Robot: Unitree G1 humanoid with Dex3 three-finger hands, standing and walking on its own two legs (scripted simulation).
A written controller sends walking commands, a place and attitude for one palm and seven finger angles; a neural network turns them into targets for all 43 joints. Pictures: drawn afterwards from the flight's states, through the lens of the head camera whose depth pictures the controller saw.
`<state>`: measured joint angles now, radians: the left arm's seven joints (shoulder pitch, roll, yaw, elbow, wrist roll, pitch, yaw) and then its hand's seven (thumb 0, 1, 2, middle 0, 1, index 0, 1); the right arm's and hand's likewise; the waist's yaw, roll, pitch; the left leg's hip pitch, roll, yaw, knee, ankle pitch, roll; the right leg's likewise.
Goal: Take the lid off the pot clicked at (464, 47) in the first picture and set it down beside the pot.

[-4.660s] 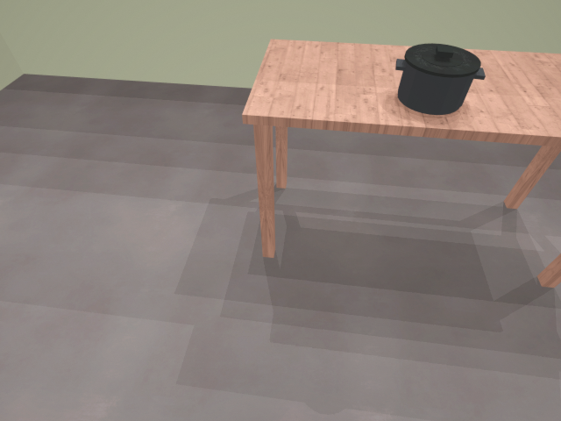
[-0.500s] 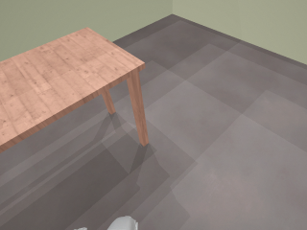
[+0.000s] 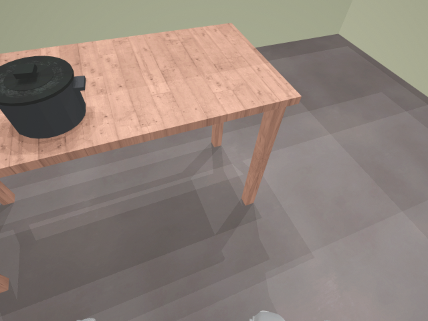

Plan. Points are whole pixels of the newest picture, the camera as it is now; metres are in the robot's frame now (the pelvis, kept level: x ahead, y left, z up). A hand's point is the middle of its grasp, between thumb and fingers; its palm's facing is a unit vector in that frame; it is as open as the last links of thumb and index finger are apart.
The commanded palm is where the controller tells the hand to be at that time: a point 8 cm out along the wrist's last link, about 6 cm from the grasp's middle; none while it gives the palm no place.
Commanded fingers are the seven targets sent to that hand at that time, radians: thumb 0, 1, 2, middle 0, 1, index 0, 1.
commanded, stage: turn to face it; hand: left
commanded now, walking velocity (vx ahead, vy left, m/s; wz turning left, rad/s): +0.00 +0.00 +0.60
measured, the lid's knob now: (25, 71) +0.60 +0.50 +0.10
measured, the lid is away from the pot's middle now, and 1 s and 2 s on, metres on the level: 0.00 0.00 0.00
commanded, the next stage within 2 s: take the last steps up to it in 0.54 s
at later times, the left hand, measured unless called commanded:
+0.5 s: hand out of the picture +0.00 +0.17 -0.16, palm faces +0.29 -0.92 -0.26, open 7.4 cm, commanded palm none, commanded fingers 0.00 0.90 0.90 -0.20 -0.30 -0.20 -0.30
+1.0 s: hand out of the picture -0.02 +0.22 -0.16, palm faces +0.39 -0.89 -0.22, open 7.4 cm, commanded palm none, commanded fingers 0.00 0.90 0.90 -0.20 -0.30 -0.20 -0.30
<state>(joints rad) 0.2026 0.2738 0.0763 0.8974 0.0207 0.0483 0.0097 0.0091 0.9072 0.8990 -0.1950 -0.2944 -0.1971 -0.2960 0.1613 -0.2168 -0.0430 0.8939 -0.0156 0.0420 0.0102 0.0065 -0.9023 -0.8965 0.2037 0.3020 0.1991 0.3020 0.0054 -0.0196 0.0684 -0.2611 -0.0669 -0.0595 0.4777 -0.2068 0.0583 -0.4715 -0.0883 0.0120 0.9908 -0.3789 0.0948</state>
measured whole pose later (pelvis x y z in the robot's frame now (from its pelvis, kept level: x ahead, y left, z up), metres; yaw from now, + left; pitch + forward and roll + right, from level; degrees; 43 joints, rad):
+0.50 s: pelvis +0.00 -0.03 +0.00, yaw +16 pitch -1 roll +2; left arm 0.26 0.18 0.03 0.90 0.03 0.00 0.02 0.01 0.90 0.90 -0.20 -0.30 -0.20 -0.30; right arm 0.18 -0.25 -0.08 0.96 -0.01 0.09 0.01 0.01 -0.91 -0.90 0.20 0.30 0.19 0.30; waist 0.00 0.00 0.08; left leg -0.41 0.02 0.00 0.93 -0.44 -0.06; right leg -0.19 -0.11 -0.13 0.51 -0.30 0.01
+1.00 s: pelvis +0.02 +0.02 +0.00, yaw +23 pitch -1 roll +1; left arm 0.27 0.20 0.04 1.00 0.03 0.02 -0.02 0.01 0.91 0.90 -0.19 -0.29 -0.20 -0.30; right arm 0.31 -0.18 -0.04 1.02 -0.02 -0.02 -0.02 0.00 -0.92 -0.90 0.20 0.30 0.20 0.30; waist -0.01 -0.01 0.01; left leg -0.09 -0.07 0.00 0.35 -0.24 0.06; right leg -0.40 -0.08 -0.05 0.80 -0.36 0.04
